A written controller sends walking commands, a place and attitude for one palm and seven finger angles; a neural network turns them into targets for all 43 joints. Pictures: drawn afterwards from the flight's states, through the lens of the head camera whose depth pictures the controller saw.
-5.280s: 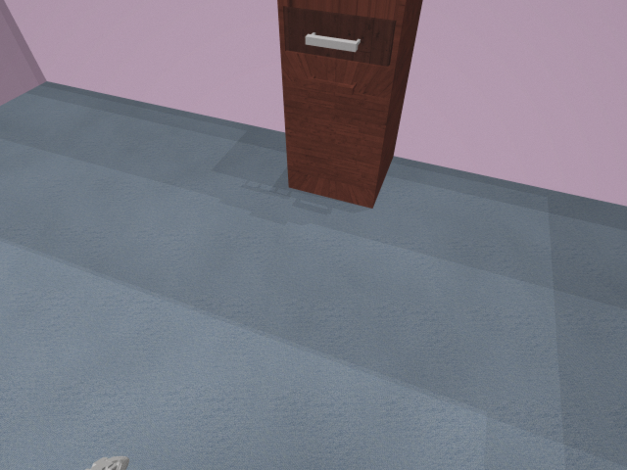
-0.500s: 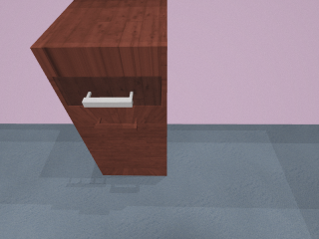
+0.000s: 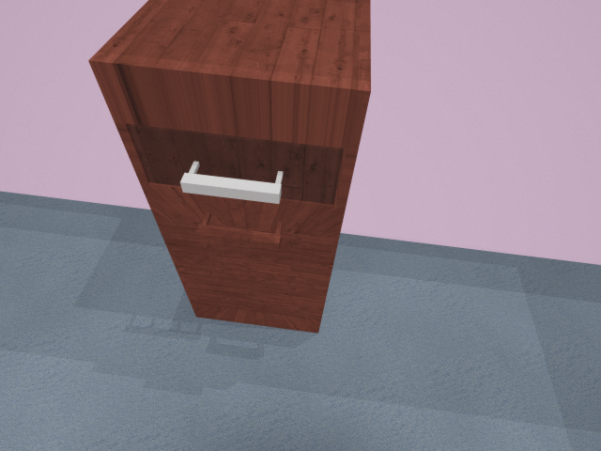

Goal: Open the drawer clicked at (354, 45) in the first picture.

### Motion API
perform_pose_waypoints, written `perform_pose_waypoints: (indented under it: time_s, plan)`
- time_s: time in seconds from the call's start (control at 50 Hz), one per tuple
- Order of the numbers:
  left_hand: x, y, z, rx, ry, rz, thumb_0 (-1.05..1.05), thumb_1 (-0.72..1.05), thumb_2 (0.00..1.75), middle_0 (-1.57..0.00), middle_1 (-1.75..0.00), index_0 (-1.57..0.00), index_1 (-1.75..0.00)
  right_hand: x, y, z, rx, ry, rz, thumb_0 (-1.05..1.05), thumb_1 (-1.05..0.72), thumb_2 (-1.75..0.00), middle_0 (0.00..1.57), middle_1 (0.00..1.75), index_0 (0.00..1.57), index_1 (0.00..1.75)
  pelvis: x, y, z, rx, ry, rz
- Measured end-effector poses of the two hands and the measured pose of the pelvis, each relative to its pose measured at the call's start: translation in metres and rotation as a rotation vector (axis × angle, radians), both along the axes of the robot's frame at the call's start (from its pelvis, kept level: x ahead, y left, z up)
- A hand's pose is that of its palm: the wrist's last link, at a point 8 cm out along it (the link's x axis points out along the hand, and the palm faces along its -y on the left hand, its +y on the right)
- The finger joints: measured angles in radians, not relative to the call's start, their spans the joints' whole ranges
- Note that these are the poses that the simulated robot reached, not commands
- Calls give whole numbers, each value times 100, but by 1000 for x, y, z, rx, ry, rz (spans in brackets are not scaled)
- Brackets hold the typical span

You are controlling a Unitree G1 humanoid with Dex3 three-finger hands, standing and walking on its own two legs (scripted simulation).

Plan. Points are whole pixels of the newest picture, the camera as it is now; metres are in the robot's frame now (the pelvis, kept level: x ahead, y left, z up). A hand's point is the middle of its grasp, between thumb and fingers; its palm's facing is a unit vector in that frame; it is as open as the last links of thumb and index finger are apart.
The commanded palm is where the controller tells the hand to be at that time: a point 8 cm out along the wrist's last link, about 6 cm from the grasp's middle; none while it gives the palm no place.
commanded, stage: come to a stop and stand still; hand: left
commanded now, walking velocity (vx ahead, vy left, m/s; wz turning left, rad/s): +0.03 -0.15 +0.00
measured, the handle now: (234, 179) +0.56 +0.17 -0.01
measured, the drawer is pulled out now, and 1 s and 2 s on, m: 0.00 0.00 0.00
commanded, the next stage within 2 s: look again from close up in 0.88 s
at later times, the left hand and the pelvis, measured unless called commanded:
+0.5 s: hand out of the picture +0.01 +0.15 -0.17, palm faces -0.02 -0.97 -0.23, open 7.3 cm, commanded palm none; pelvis -0.01 -0.03 +0.00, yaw -1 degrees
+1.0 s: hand out of the picture +0.00 +0.12 -0.17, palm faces +0.01 -0.98 -0.19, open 7.3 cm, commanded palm none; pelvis +0.00 -0.04 +0.01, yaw -1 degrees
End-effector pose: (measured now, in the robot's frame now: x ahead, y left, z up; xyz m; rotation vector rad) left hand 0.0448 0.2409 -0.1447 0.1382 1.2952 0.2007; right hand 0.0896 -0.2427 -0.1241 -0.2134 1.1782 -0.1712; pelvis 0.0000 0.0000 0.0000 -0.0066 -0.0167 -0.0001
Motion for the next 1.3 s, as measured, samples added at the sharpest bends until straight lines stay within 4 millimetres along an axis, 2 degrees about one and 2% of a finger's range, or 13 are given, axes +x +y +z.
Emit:
perform_pose_waypoints:
  time_s: [0.08, 0.18, 0.26, 0.34, 0.46, 0.54, 0.62, 0.76, 1.02, 1.16, 1.3]
  plan:
    - [-13, 9, 4, -8, 29, 7, 0, 91, 90, -20, -30, -20, -30, -5, 15, 8, 0, 12, 18, 0, -91, -90, 19, 30, 20, 30, -2, 4, 8, -1, 7, -3]
    - [-33, 8, 10, -11, 88, -9, 0, 91, 90, -19, -30, -20, -30, -19, 23, 8, 31, 28, -10, 0, -91, -90, 20, 30, 20, 30, -4, 4, 14, 2, 15, -19]
    - [-41, -2, 14, -2, 121, -33, 1, 91, 90, -19, -30, -20, -30, -40, 13, 0, 49, 52, -54, 0, -92, -90, 20, 30, 20, 30, -8, -3, 13, 11, 15, -31]
    - [-45, -18, 12, 32, 99, -74, 1, 91, 90, -19, -30, -20, -30, -67, -6, -16, 72, 89, -87, 0, -92, -90, 20, 30, 20, 30, -15, -14, 4, 8, 15, -45]
    - [-38, -42, 11, 9, 48, -92, 1, 91, 90, -20, -30, -20, -30, -105, -16, -22, 77, 150, -93, 0, -92, -90, 19, 30, 20, 30, -14, -23, 2, -4, -2, -20]
    - [-32, -44, 13, 19, 22, -87, 1, 93, 90, -20, -30, -20, -30, -126, -13, -27, 96, 199, -95, 0, -92, -90, 19, 30, 20, 30, -13, -29, 1, 5, -10, -19]
    - [-28, -48, 15, 22, 9, -88, 1, 92, 90, -20, -30, -20, -30, -136, -8, -28, 121, 229, -97, 0, -91, -90, 19, 30, 20, 30, -12, -35, 2, 12, -12, -19]
    - [-31, -55, 14, 14, 26, -77, 1, 92, 90, -20, -30, -20, -30, -132, -4, -27, 141, 242, -92, 0, -91, -90, 19, 30, 20, 30, -8, -42, 4, 16, -9, -19]
    - [-54, -69, 7, -35, 105, -33, 0, 91, 90, -20, -30, -20, -30, -93, -17, -20, 91, 194, -66, 1, -92, -90, 19, 30, 20, 30, 3, -43, 6, 18, -4, -20]
    - [-60, -69, 7, -42, 127, -21, 0, 91, 90, -20, -30, -20, -30, -76, -22, -17, 70, 168, -54, 0, -92, -90, 19, 30, 20, 30, 7, -41, 6, 18, -4, -20]
    - [-57, -64, 7, -37, 124, -18, 0, 91, 90, -20, -30, -20, -30, -70, -21, -15, 65, 165, -47, 0, -93, -90, 19, 30, 20, 30, 10, -39, 7, 17, -4, -17]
